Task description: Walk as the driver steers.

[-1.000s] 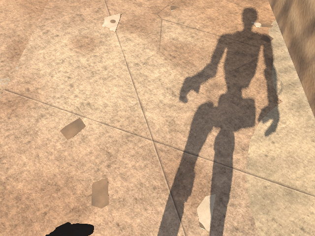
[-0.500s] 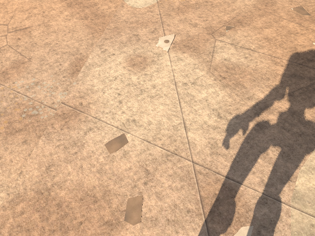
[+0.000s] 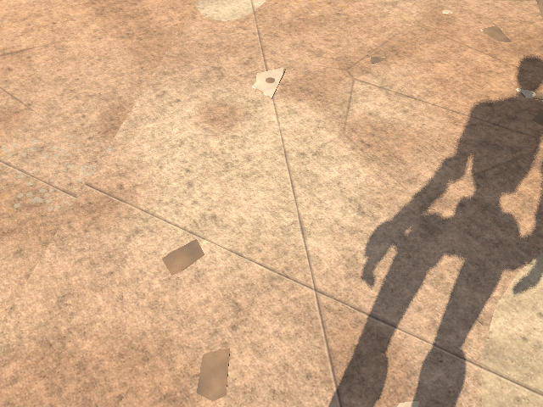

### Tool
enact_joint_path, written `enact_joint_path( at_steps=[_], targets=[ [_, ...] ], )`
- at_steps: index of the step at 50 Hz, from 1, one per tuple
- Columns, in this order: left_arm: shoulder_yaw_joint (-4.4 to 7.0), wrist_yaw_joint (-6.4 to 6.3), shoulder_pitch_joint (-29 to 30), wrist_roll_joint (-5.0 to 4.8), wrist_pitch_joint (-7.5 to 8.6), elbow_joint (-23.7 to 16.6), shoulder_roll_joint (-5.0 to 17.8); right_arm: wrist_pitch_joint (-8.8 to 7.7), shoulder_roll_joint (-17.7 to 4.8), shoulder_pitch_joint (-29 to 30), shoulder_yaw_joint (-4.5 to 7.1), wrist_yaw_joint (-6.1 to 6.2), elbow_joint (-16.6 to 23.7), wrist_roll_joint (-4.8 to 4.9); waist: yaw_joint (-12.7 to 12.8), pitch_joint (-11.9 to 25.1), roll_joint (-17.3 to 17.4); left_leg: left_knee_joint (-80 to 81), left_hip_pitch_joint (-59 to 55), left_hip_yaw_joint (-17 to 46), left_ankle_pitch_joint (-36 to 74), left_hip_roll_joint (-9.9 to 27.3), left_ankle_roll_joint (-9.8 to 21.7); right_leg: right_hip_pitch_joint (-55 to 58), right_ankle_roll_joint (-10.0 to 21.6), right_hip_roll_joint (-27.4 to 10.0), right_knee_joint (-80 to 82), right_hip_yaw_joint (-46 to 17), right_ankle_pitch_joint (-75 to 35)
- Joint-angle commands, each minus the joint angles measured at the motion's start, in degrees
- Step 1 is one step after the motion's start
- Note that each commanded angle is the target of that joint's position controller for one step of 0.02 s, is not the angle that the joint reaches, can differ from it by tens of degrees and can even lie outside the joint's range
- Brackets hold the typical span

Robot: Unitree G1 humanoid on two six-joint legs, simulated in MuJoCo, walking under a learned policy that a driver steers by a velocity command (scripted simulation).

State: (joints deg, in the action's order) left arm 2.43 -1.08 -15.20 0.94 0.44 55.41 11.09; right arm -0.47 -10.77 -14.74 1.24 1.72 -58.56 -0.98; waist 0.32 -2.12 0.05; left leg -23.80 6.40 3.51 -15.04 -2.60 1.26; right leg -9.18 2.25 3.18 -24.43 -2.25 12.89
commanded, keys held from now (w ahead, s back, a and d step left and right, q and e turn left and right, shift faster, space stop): no key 1.00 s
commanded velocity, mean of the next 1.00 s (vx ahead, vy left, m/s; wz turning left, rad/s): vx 0.00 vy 0.00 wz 0.00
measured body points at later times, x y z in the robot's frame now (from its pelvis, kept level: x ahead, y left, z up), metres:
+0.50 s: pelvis +0.00 +0.00 +0.00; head +0.01 +0.00 +0.45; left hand +0.00 +0.22 -0.16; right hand +0.00 -0.22 -0.16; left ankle -0.02 +0.11 -0.74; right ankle +0.00 -0.10 -0.74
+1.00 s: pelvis +0.00 +0.00 +0.00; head +0.01 -0.01 +0.45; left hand -0.01 +0.21 -0.16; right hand -0.02 -0.21 -0.17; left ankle -0.02 +0.11 -0.74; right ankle +0.00 -0.10 -0.74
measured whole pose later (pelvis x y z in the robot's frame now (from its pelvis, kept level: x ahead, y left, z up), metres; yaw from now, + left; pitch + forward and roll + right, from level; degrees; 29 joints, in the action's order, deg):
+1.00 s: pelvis +0.00 +0.00 +0.00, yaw +0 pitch -2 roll +0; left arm 1.2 -2.1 -16.5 1.0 0.7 66.2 6.7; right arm -0.6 -6.8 -17.5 0.6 2.6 -66.5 -1.2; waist 0.4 -2.5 0.3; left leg -23.7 5.9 3.1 -15.5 -2.0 0.8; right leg -8.8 2.5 3.5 -24.5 -2.2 13.3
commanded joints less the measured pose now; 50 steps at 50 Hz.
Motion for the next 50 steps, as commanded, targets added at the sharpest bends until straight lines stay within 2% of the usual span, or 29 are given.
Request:
enact_joint_path(
  at_steps=[1, 10, 20, 50],
  targets=[
    [0.95, -0.29, -1.9, -0.04, 0.43, 0.3, 4.6, -0.50, -4.7, -1.6, 0.87, 0.28, 0.1, -0.03, 0.2, -0.9, 0.0, 4.1, 2.6, 5.4, 9.8, 6.6, 1.7, 1.2, 1.1, -7.1, 3.7, -6.4, -8.7],
    [0.48, -0.58, -2.2, -0.02, 0.39, 5.2, 3.1, -0.43, -3.2, -3.0, 0.51, 0.54, -3.8, -0.10, 0.1, -1.9, 0.2, 4.3, 2.3, 5.0, 9.4, 6.6, 1.7, 0.7, 1.0, -7.1, 4.0, -6.3, -8.0],
    [-0.04, -0.86, -3.0, 0.05, 0.37, 8.3, 1.6, -0.33, -1.7, -4.0, 0.22, 0.80, -6.1, -0.16, 0.0, -2.7, 0.1, 4.2, 2.4, 4.6, 8.7, 6.6, 1.6, 0.1, 0.9, -7.0, 4.2, -6.2, -7.3],
    [-0.71, -1.11, -5.0, 0.04, 0.48, 10.3, -0.3, -0.28, 0.4, -6.9, -0.11, 1.05, -7.6, -0.20, 0.1, -3.4, 0.1, 3.8, 3.0, 4.1, 7.8, 6.7, 1.4, -0.4, 1.0, -7.0, 4.2, -6.4, -6.5]
  ],
)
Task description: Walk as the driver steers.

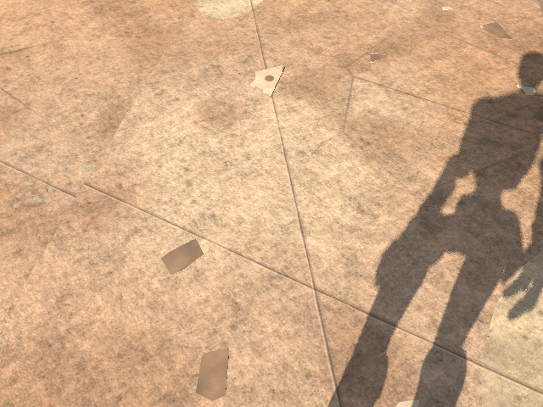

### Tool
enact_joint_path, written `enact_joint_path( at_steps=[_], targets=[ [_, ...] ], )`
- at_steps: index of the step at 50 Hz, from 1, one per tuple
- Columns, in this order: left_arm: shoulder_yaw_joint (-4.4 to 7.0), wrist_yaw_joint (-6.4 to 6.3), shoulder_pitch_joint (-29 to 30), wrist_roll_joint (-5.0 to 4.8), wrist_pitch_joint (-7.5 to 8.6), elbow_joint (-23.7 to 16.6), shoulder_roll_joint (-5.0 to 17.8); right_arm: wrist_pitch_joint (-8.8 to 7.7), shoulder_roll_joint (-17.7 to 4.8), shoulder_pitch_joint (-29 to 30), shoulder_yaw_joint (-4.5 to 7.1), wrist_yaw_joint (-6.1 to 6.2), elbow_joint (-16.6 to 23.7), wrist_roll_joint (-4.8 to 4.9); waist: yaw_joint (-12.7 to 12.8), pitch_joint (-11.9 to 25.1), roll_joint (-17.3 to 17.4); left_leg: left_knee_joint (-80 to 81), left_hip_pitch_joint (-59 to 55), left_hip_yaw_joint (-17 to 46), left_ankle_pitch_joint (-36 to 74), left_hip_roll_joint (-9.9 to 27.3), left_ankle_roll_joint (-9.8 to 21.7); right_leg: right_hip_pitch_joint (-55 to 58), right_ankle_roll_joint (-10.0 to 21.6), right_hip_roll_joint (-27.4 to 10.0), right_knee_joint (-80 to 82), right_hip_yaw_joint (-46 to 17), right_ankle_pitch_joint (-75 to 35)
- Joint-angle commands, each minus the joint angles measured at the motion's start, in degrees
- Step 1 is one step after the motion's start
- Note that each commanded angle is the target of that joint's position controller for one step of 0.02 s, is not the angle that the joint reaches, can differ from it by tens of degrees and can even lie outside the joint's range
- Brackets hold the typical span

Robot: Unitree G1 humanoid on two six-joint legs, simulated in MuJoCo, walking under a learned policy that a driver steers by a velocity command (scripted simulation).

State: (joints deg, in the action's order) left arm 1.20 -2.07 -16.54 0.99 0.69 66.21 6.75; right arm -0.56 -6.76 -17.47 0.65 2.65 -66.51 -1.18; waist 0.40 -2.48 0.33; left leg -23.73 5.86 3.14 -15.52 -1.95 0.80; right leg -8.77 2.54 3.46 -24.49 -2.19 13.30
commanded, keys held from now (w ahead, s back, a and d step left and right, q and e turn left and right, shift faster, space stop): no key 0.36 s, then w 0.64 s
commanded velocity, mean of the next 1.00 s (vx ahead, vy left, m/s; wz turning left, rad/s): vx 0.21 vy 0.00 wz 0.00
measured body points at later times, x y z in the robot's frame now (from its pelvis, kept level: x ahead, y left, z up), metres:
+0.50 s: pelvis +0.01 +0.00 -0.01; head +0.01 +0.00 +0.44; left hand -0.01 +0.21 -0.17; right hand -0.02 -0.21 -0.17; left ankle -0.03 +0.11 -0.74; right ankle +0.00 -0.09 -0.74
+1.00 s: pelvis +0.19 +0.02 -0.01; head +0.23 +0.03 +0.44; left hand +0.38 +0.23 -0.14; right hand +0.03 -0.17 -0.14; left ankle +0.03 +0.10 -0.74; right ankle +0.34 -0.07 -0.71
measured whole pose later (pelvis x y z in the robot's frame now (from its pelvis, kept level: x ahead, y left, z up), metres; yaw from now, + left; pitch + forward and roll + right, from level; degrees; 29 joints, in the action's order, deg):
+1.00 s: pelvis +0.19 +0.02 -0.01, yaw +0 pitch +1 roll +0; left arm 2.0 1.8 0.5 1.3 2.3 53.0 9.7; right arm -5.2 -6.4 -33.7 0.1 1.2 -65.3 -1.2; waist -3.8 -3.1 -0.8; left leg -12.3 -7.7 -0.6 -21.3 -3.2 3.8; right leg -35.3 4.5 -0.6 -40.5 5.7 7.0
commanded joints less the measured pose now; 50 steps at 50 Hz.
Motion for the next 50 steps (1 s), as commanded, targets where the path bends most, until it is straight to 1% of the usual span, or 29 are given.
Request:
enact_joint_path(
  at_steps=[1, 3, 18, 19, 21, 22, 23, 24, 25, 26, 27, 28, 29, 30, 31, 32, 33, 34, 35, 36, 37, 38, 39, 40, 42, 45, 47, 49, 50],
  targets=[
    [0.51, -0.11, -3.8, -0.01, 0.24, -0.5, 4.0, -0.18, -3.6, -4.2, 0.47, 0.11, 0.3, 0.01, 0.0, -3.1, -0.2, 3.7, 3.5, 4.4, 8.3, 6.1, 1.8, -0.8, 0.8, -7.3, 4.3, -6.4, -7.0],
    [0.63, -0.16, -3.8, -0.08, 0.26, -0.5, 4.3, -0.14, -3.5, -4.1, 0.48, 0.11, 0.4, 0.02, 0.0, -3.1, -0.2, 3.7, 3.4, 4.4, 8.6, 6.1, 1.9, -0.9, 0.9, -7.3, 4.4, -6.5, -7.3],
    [0.61, -0.19, -4.4, -0.10, 0.40, -0.6, 3.9, -0.13, -3.2, -4.8, 0.52, 0.15, 0.3, 0.04, 0.0, -3.1, -0.1, 3.7, 3.2, 4.0, 8.7, 6.3, 1.7, -0.6, 1.0, -7.3, 4.5, -6.5, -8.0],
    [0.54, -0.15, -4.6, -0.05, 0.37, -0.5, 3.7, -0.12, -2.9, -5.1, 0.44, 0.11, 0.2, -0.06, 0.0, -2.1, -0.3, 4.0, 2.9, 3.8, 5.3, 5.8, 1.8, -0.3, 1.1, -6.8, 5.0, -6.5, -3.5],
    [1.15, -0.07, -4.4, 0.01, 0.10, -0.9, 5.1, 0.00, -3.6, -5.1, 0.85, -0.04, 0.7, -0.41, 0.0, -3.2, -1.3, 1.9, 4.4, 2.3, -4.5, 3.6, 2.4, -2.2, 2.2, -5.6, 5.1, -6.8, 8.6],
    [1.58, -0.01, -4.6, -0.04, -0.10, -1.3, 6.0, 0.09, -3.6, -5.0, 1.02, -0.19, 1.2, -0.52, 0.2, -3.9, -2.3, -0.7, 6.1, 1.1, -10.8, 2.0, 3.2, -3.4, 3.5, -5.5, 5.0, -7.8, 17.1],
    [1.95, 0.08, -5.7, -0.04, -0.25, -1.5, 6.7, 0.05, -3.3, -4.5, 0.99, -0.39, 2.1, -0.74, 0.6, -5.3, -3.4, -3.3, 9.0, 0.3, -15.3, 0.8, 3.8, -4.6, 5.1, -6.3, 5.7, -10.1, 25.3],
    [2.21, 0.19, -8.0, 0.01, -0.22, -1.4, 7.2, -0.18, -2.5, -3.6, 0.79, -0.67, 3.1, -1.05, 1.7, -7.0, -4.7, -6.8, 13.5, -0.5, -17.5, -0.2, 4.2, -4.0, 6.9, -8.4, 7.6, -14.2, 32.0],
    [2.53, 0.23, -11.0, 0.05, -0.13, -1.0, 7.9, -0.67, -1.4, -2.2, 0.51, -0.99, 4.3, -1.40, 3.1, -8.4, -6.8, -11.1, 18.1, -2.4, -16.3, -1.0, 4.2, -2.1, 9.2, -11.9, 10.4, -20.2, 37.0],
    [2.88, 0.28, -12.9, 0.19, -0.04, -0.6, 8.6, -1.34, -1.0, -0.6, 0.38, -1.32, 5.7, -1.75, 3.9, -9.6, -7.9, -14.3, 21.1, -4.3, -13.1, -0.5, 4.1, -1.2, 11.5, -15.8, 12.9, -26.2, 39.5],
    [3.09, 0.33, -12.9, 0.32, 0.09, -1.0, 8.9, -1.92, -1.7, 1.3, 0.56, -1.61, 6.9, -1.67, 4.1, -10.5, -7.5, -16.2, 21.8, -4.5, -10.6, 0.7, 4.1, -2.6, 13.0, -17.9, 14.7, -29.3, 38.7],
    [3.29, 0.40, -11.5, 0.51, 0.34, -1.6, 9.3, -2.53, -2.3, 2.3, 0.74, -1.90, 7.9, -1.38, 3.5, -10.7, -7.2, -16.3, 20.6, -4.2, -9.7, 1.5, 4.1, -4.5, 13.3, -18.3, 15.1, -29.2, 35.6],
    [3.31, 0.48, -9.7, 0.49, 0.51, -2.3, 9.4, -3.04, -2.3, 1.6, 0.85, -2.23, 8.2, -0.94, 2.2, -9.8, -6.8, -14.4, 17.5, -4.3, -9.5, 1.6, 4.3, -6.2, 12.9, -17.7, 14.8, -27.3, 31.9],
    [3.35, 0.55, -6.8, 0.04, 0.68, -3.3, 9.3, -3.44, -1.8, -1.5, 0.89, -2.52, 7.5, -0.54, 0.0, -8.7, -6.2, -10.2, 10.6, -5.1, -7.4, 1.0, 4.8, -10.1, 11.6, -15.9, 13.7, -23.4, 28.7],
    [3.30, 0.59, -3.1, -0.46, 0.91, -4.5, 8.9, -3.74, -1.0, -7.4, 1.02, -2.60, 5.6, -0.03, -3.4, -7.6, -5.7, -5.1, -0.3, -5.9, -4.8, -0.5, 5.2, -17.0, 9.7, -12.8, 10.8, -18.6, 26.5],
    [3.10, 0.57, -0.2, -0.56, 1.48, -5.7, 7.7, -3.98, -1.7, -13.8, 1.55, -2.32, 3.4, 0.20, -6.3, -6.9, -3.6, -1.4, -11.0, -3.6, -4.0, -0.1, 5.2, -24.6, 7.6, -9.3, 5.3, -13.9, 24.3],
    [2.22, 0.84, 3.5, -0.72, 2.45, -8.1, 4.7, -4.34, -6.3, -21.5, 2.77, -1.61, 1.9, -0.29, -9.6, -5.7, 5.8, 7.4, -17.9, 12.3, -15.5, 10.2, 7.2, -32.4, 4.5, -3.2, -9.5, -4.8, 20.4],
    [2.03, 1.47, 4.5, 0.08, 3.29, -10.3, 3.7, -3.84, -11.9, -27.5, 4.36, -1.60, 0.0, -0.30, -10.5, -5.8, 15.2, 15.6, -19.2, 32.3, -25.0, 22.1, 11.9, -39.0, 3.2, 0.8, -23.8, 4.0, 17.9],
    [2.82, 1.97, 6.2, 1.81, 3.45, -10.2, 7.2, -3.15, -9.8, -24.1, 3.99, -1.34, 0.7, -0.49, -8.1, -10.0, 6.2, 14.7, -14.9, 32.1, -24.7, 22.8, 12.7, -41.6, 3.1, -2.8, -31.5, 2.6, 16.1],
    [2.49, 2.56, 5.3, 1.88, 3.74, -9.8, 5.6, -3.29, -8.4, -20.3, 3.51, -1.48, 2.2, -0.49, -5.8, -10.5, 3.3, 14.4, -11.9, 28.0, -20.3, 20.8, 12.2, -40.8, 3.0, -4.3, -35.6, 1.9, 11.6],
    [2.26, 3.08, 3.8, 1.49, 3.99, -9.1, 4.4, -3.58, -7.6, -16.8, 3.13, -1.60, 3.5, -0.48, -3.6, -9.3, 2.6, 15.0, -9.8, 23.5, -14.2, 18.5, 11.2, -38.6, 2.6, -5.6, -37.3, 1.7, 7.4],
    [2.39, 3.54, 3.4, 1.50, 3.98, -9.0, 4.6, -3.96, -6.7, -14.8, 2.65, -1.63, 4.1, -0.25, -2.2, -8.3, 2.8, 15.7, -8.2, 19.5, -8.5, 16.7, 10.5, -36.9, 2.0, -6.4, -37.5, 2.0, 4.4],
    [2.48, 3.84, 3.2, 1.49, 3.58, -8.9, 4.8, -4.34, -5.7, -13.8, 2.17, -1.69, 4.2, 0.01, -1.2, -7.3, 3.4, 15.7, -7.0, 15.2, -1.1, 14.6, 9.6, -35.1, 1.4, -6.6, -37.3, 2.8, 1.8],
    [2.54, 3.92, 3.5, 1.54, 3.17, -9.0, 4.9, -4.66, -5.3, -14.8, 1.85, -1.71, 3.8, 0.10, -0.9, -6.3, 4.1, 14.8, -7.1, 12.0, 7.6, 13.4, 9.4, -34.6, 1.0, -6.2, -37.5, 4.0, 0.3],
    [2.24, 3.91, 6.8, 1.39, 2.49, -10.6, 4.5, -5.00, -4.8, -17.4, 1.26, -1.70, 2.8, 0.22, -1.0, -5.3, 4.4, 13.0, -6.9, 7.0, 23.4, 12.0, 9.0, -34.5, 0.5, -5.5, -35.9, 6.0, -2.2],
    [1.29, 4.07, 15.7, 0.81, 2.13, -14.4, 3.6, -5.07, -4.8, -18.4, 0.42, -1.49, 2.6, 0.00, -2.1, -6.5, 5.0, 13.0, -4.0, 3.3, 32.2, 10.6, 8.7, -32.0, 0.3, -4.3, -26.0, 8.3, -5.6],
    [0.64, 4.11, 20.4, 0.23, 2.04, -16.1, 3.2, -5.09, -6.0, -18.5, 0.34, -1.22, 2.6, -0.06, -3.0, -6.8, 6.2, 13.6, -3.1, 2.2, 34.7, 10.8, 8.7, -27.7, 1.0, -3.2, -18.0, 9.6, -7.6],
    [0.64, 3.83, 21.5, -0.09, 2.14, -17.3, 4.5, -5.27, -7.3, -18.2, 0.43, -1.12, 2.6, 0.00, -2.4, -5.9, 7.4, 12.8, -4.2, 1.8, 39.9, 12.0, 8.6, -22.5, 2.6, -2.1, -13.7, 10.0, -7.6],
    [0.88, 3.41, 19.8, -0.09, 2.16, -17.1, 5.6, -5.40, -8.1, -17.2, 0.56, -1.11, 2.6, -0.04, -1.0, -4.8, 7.2, 10.2, -5.5, 1.0, 46.1, 12.5, 8.4, -19.4, 3.7, -1.2, -12.1, 10.1, -6.6]
  ],
)
Keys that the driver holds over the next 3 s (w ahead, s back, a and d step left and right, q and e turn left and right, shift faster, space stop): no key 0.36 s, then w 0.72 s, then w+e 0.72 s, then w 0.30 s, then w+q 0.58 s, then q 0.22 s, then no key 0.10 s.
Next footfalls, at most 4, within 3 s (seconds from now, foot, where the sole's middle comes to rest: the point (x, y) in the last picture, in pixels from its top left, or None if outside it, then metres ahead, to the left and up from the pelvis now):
1.08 right None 0.41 -0.05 -0.78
1.62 left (254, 329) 0.73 0.09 -0.78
2.14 right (357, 281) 0.89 -0.20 -0.78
2.68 left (327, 198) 1.21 -0.14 -0.78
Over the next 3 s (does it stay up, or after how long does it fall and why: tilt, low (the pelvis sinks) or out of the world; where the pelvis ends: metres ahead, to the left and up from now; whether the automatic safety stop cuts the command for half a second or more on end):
stays up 1.18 -0.17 0.00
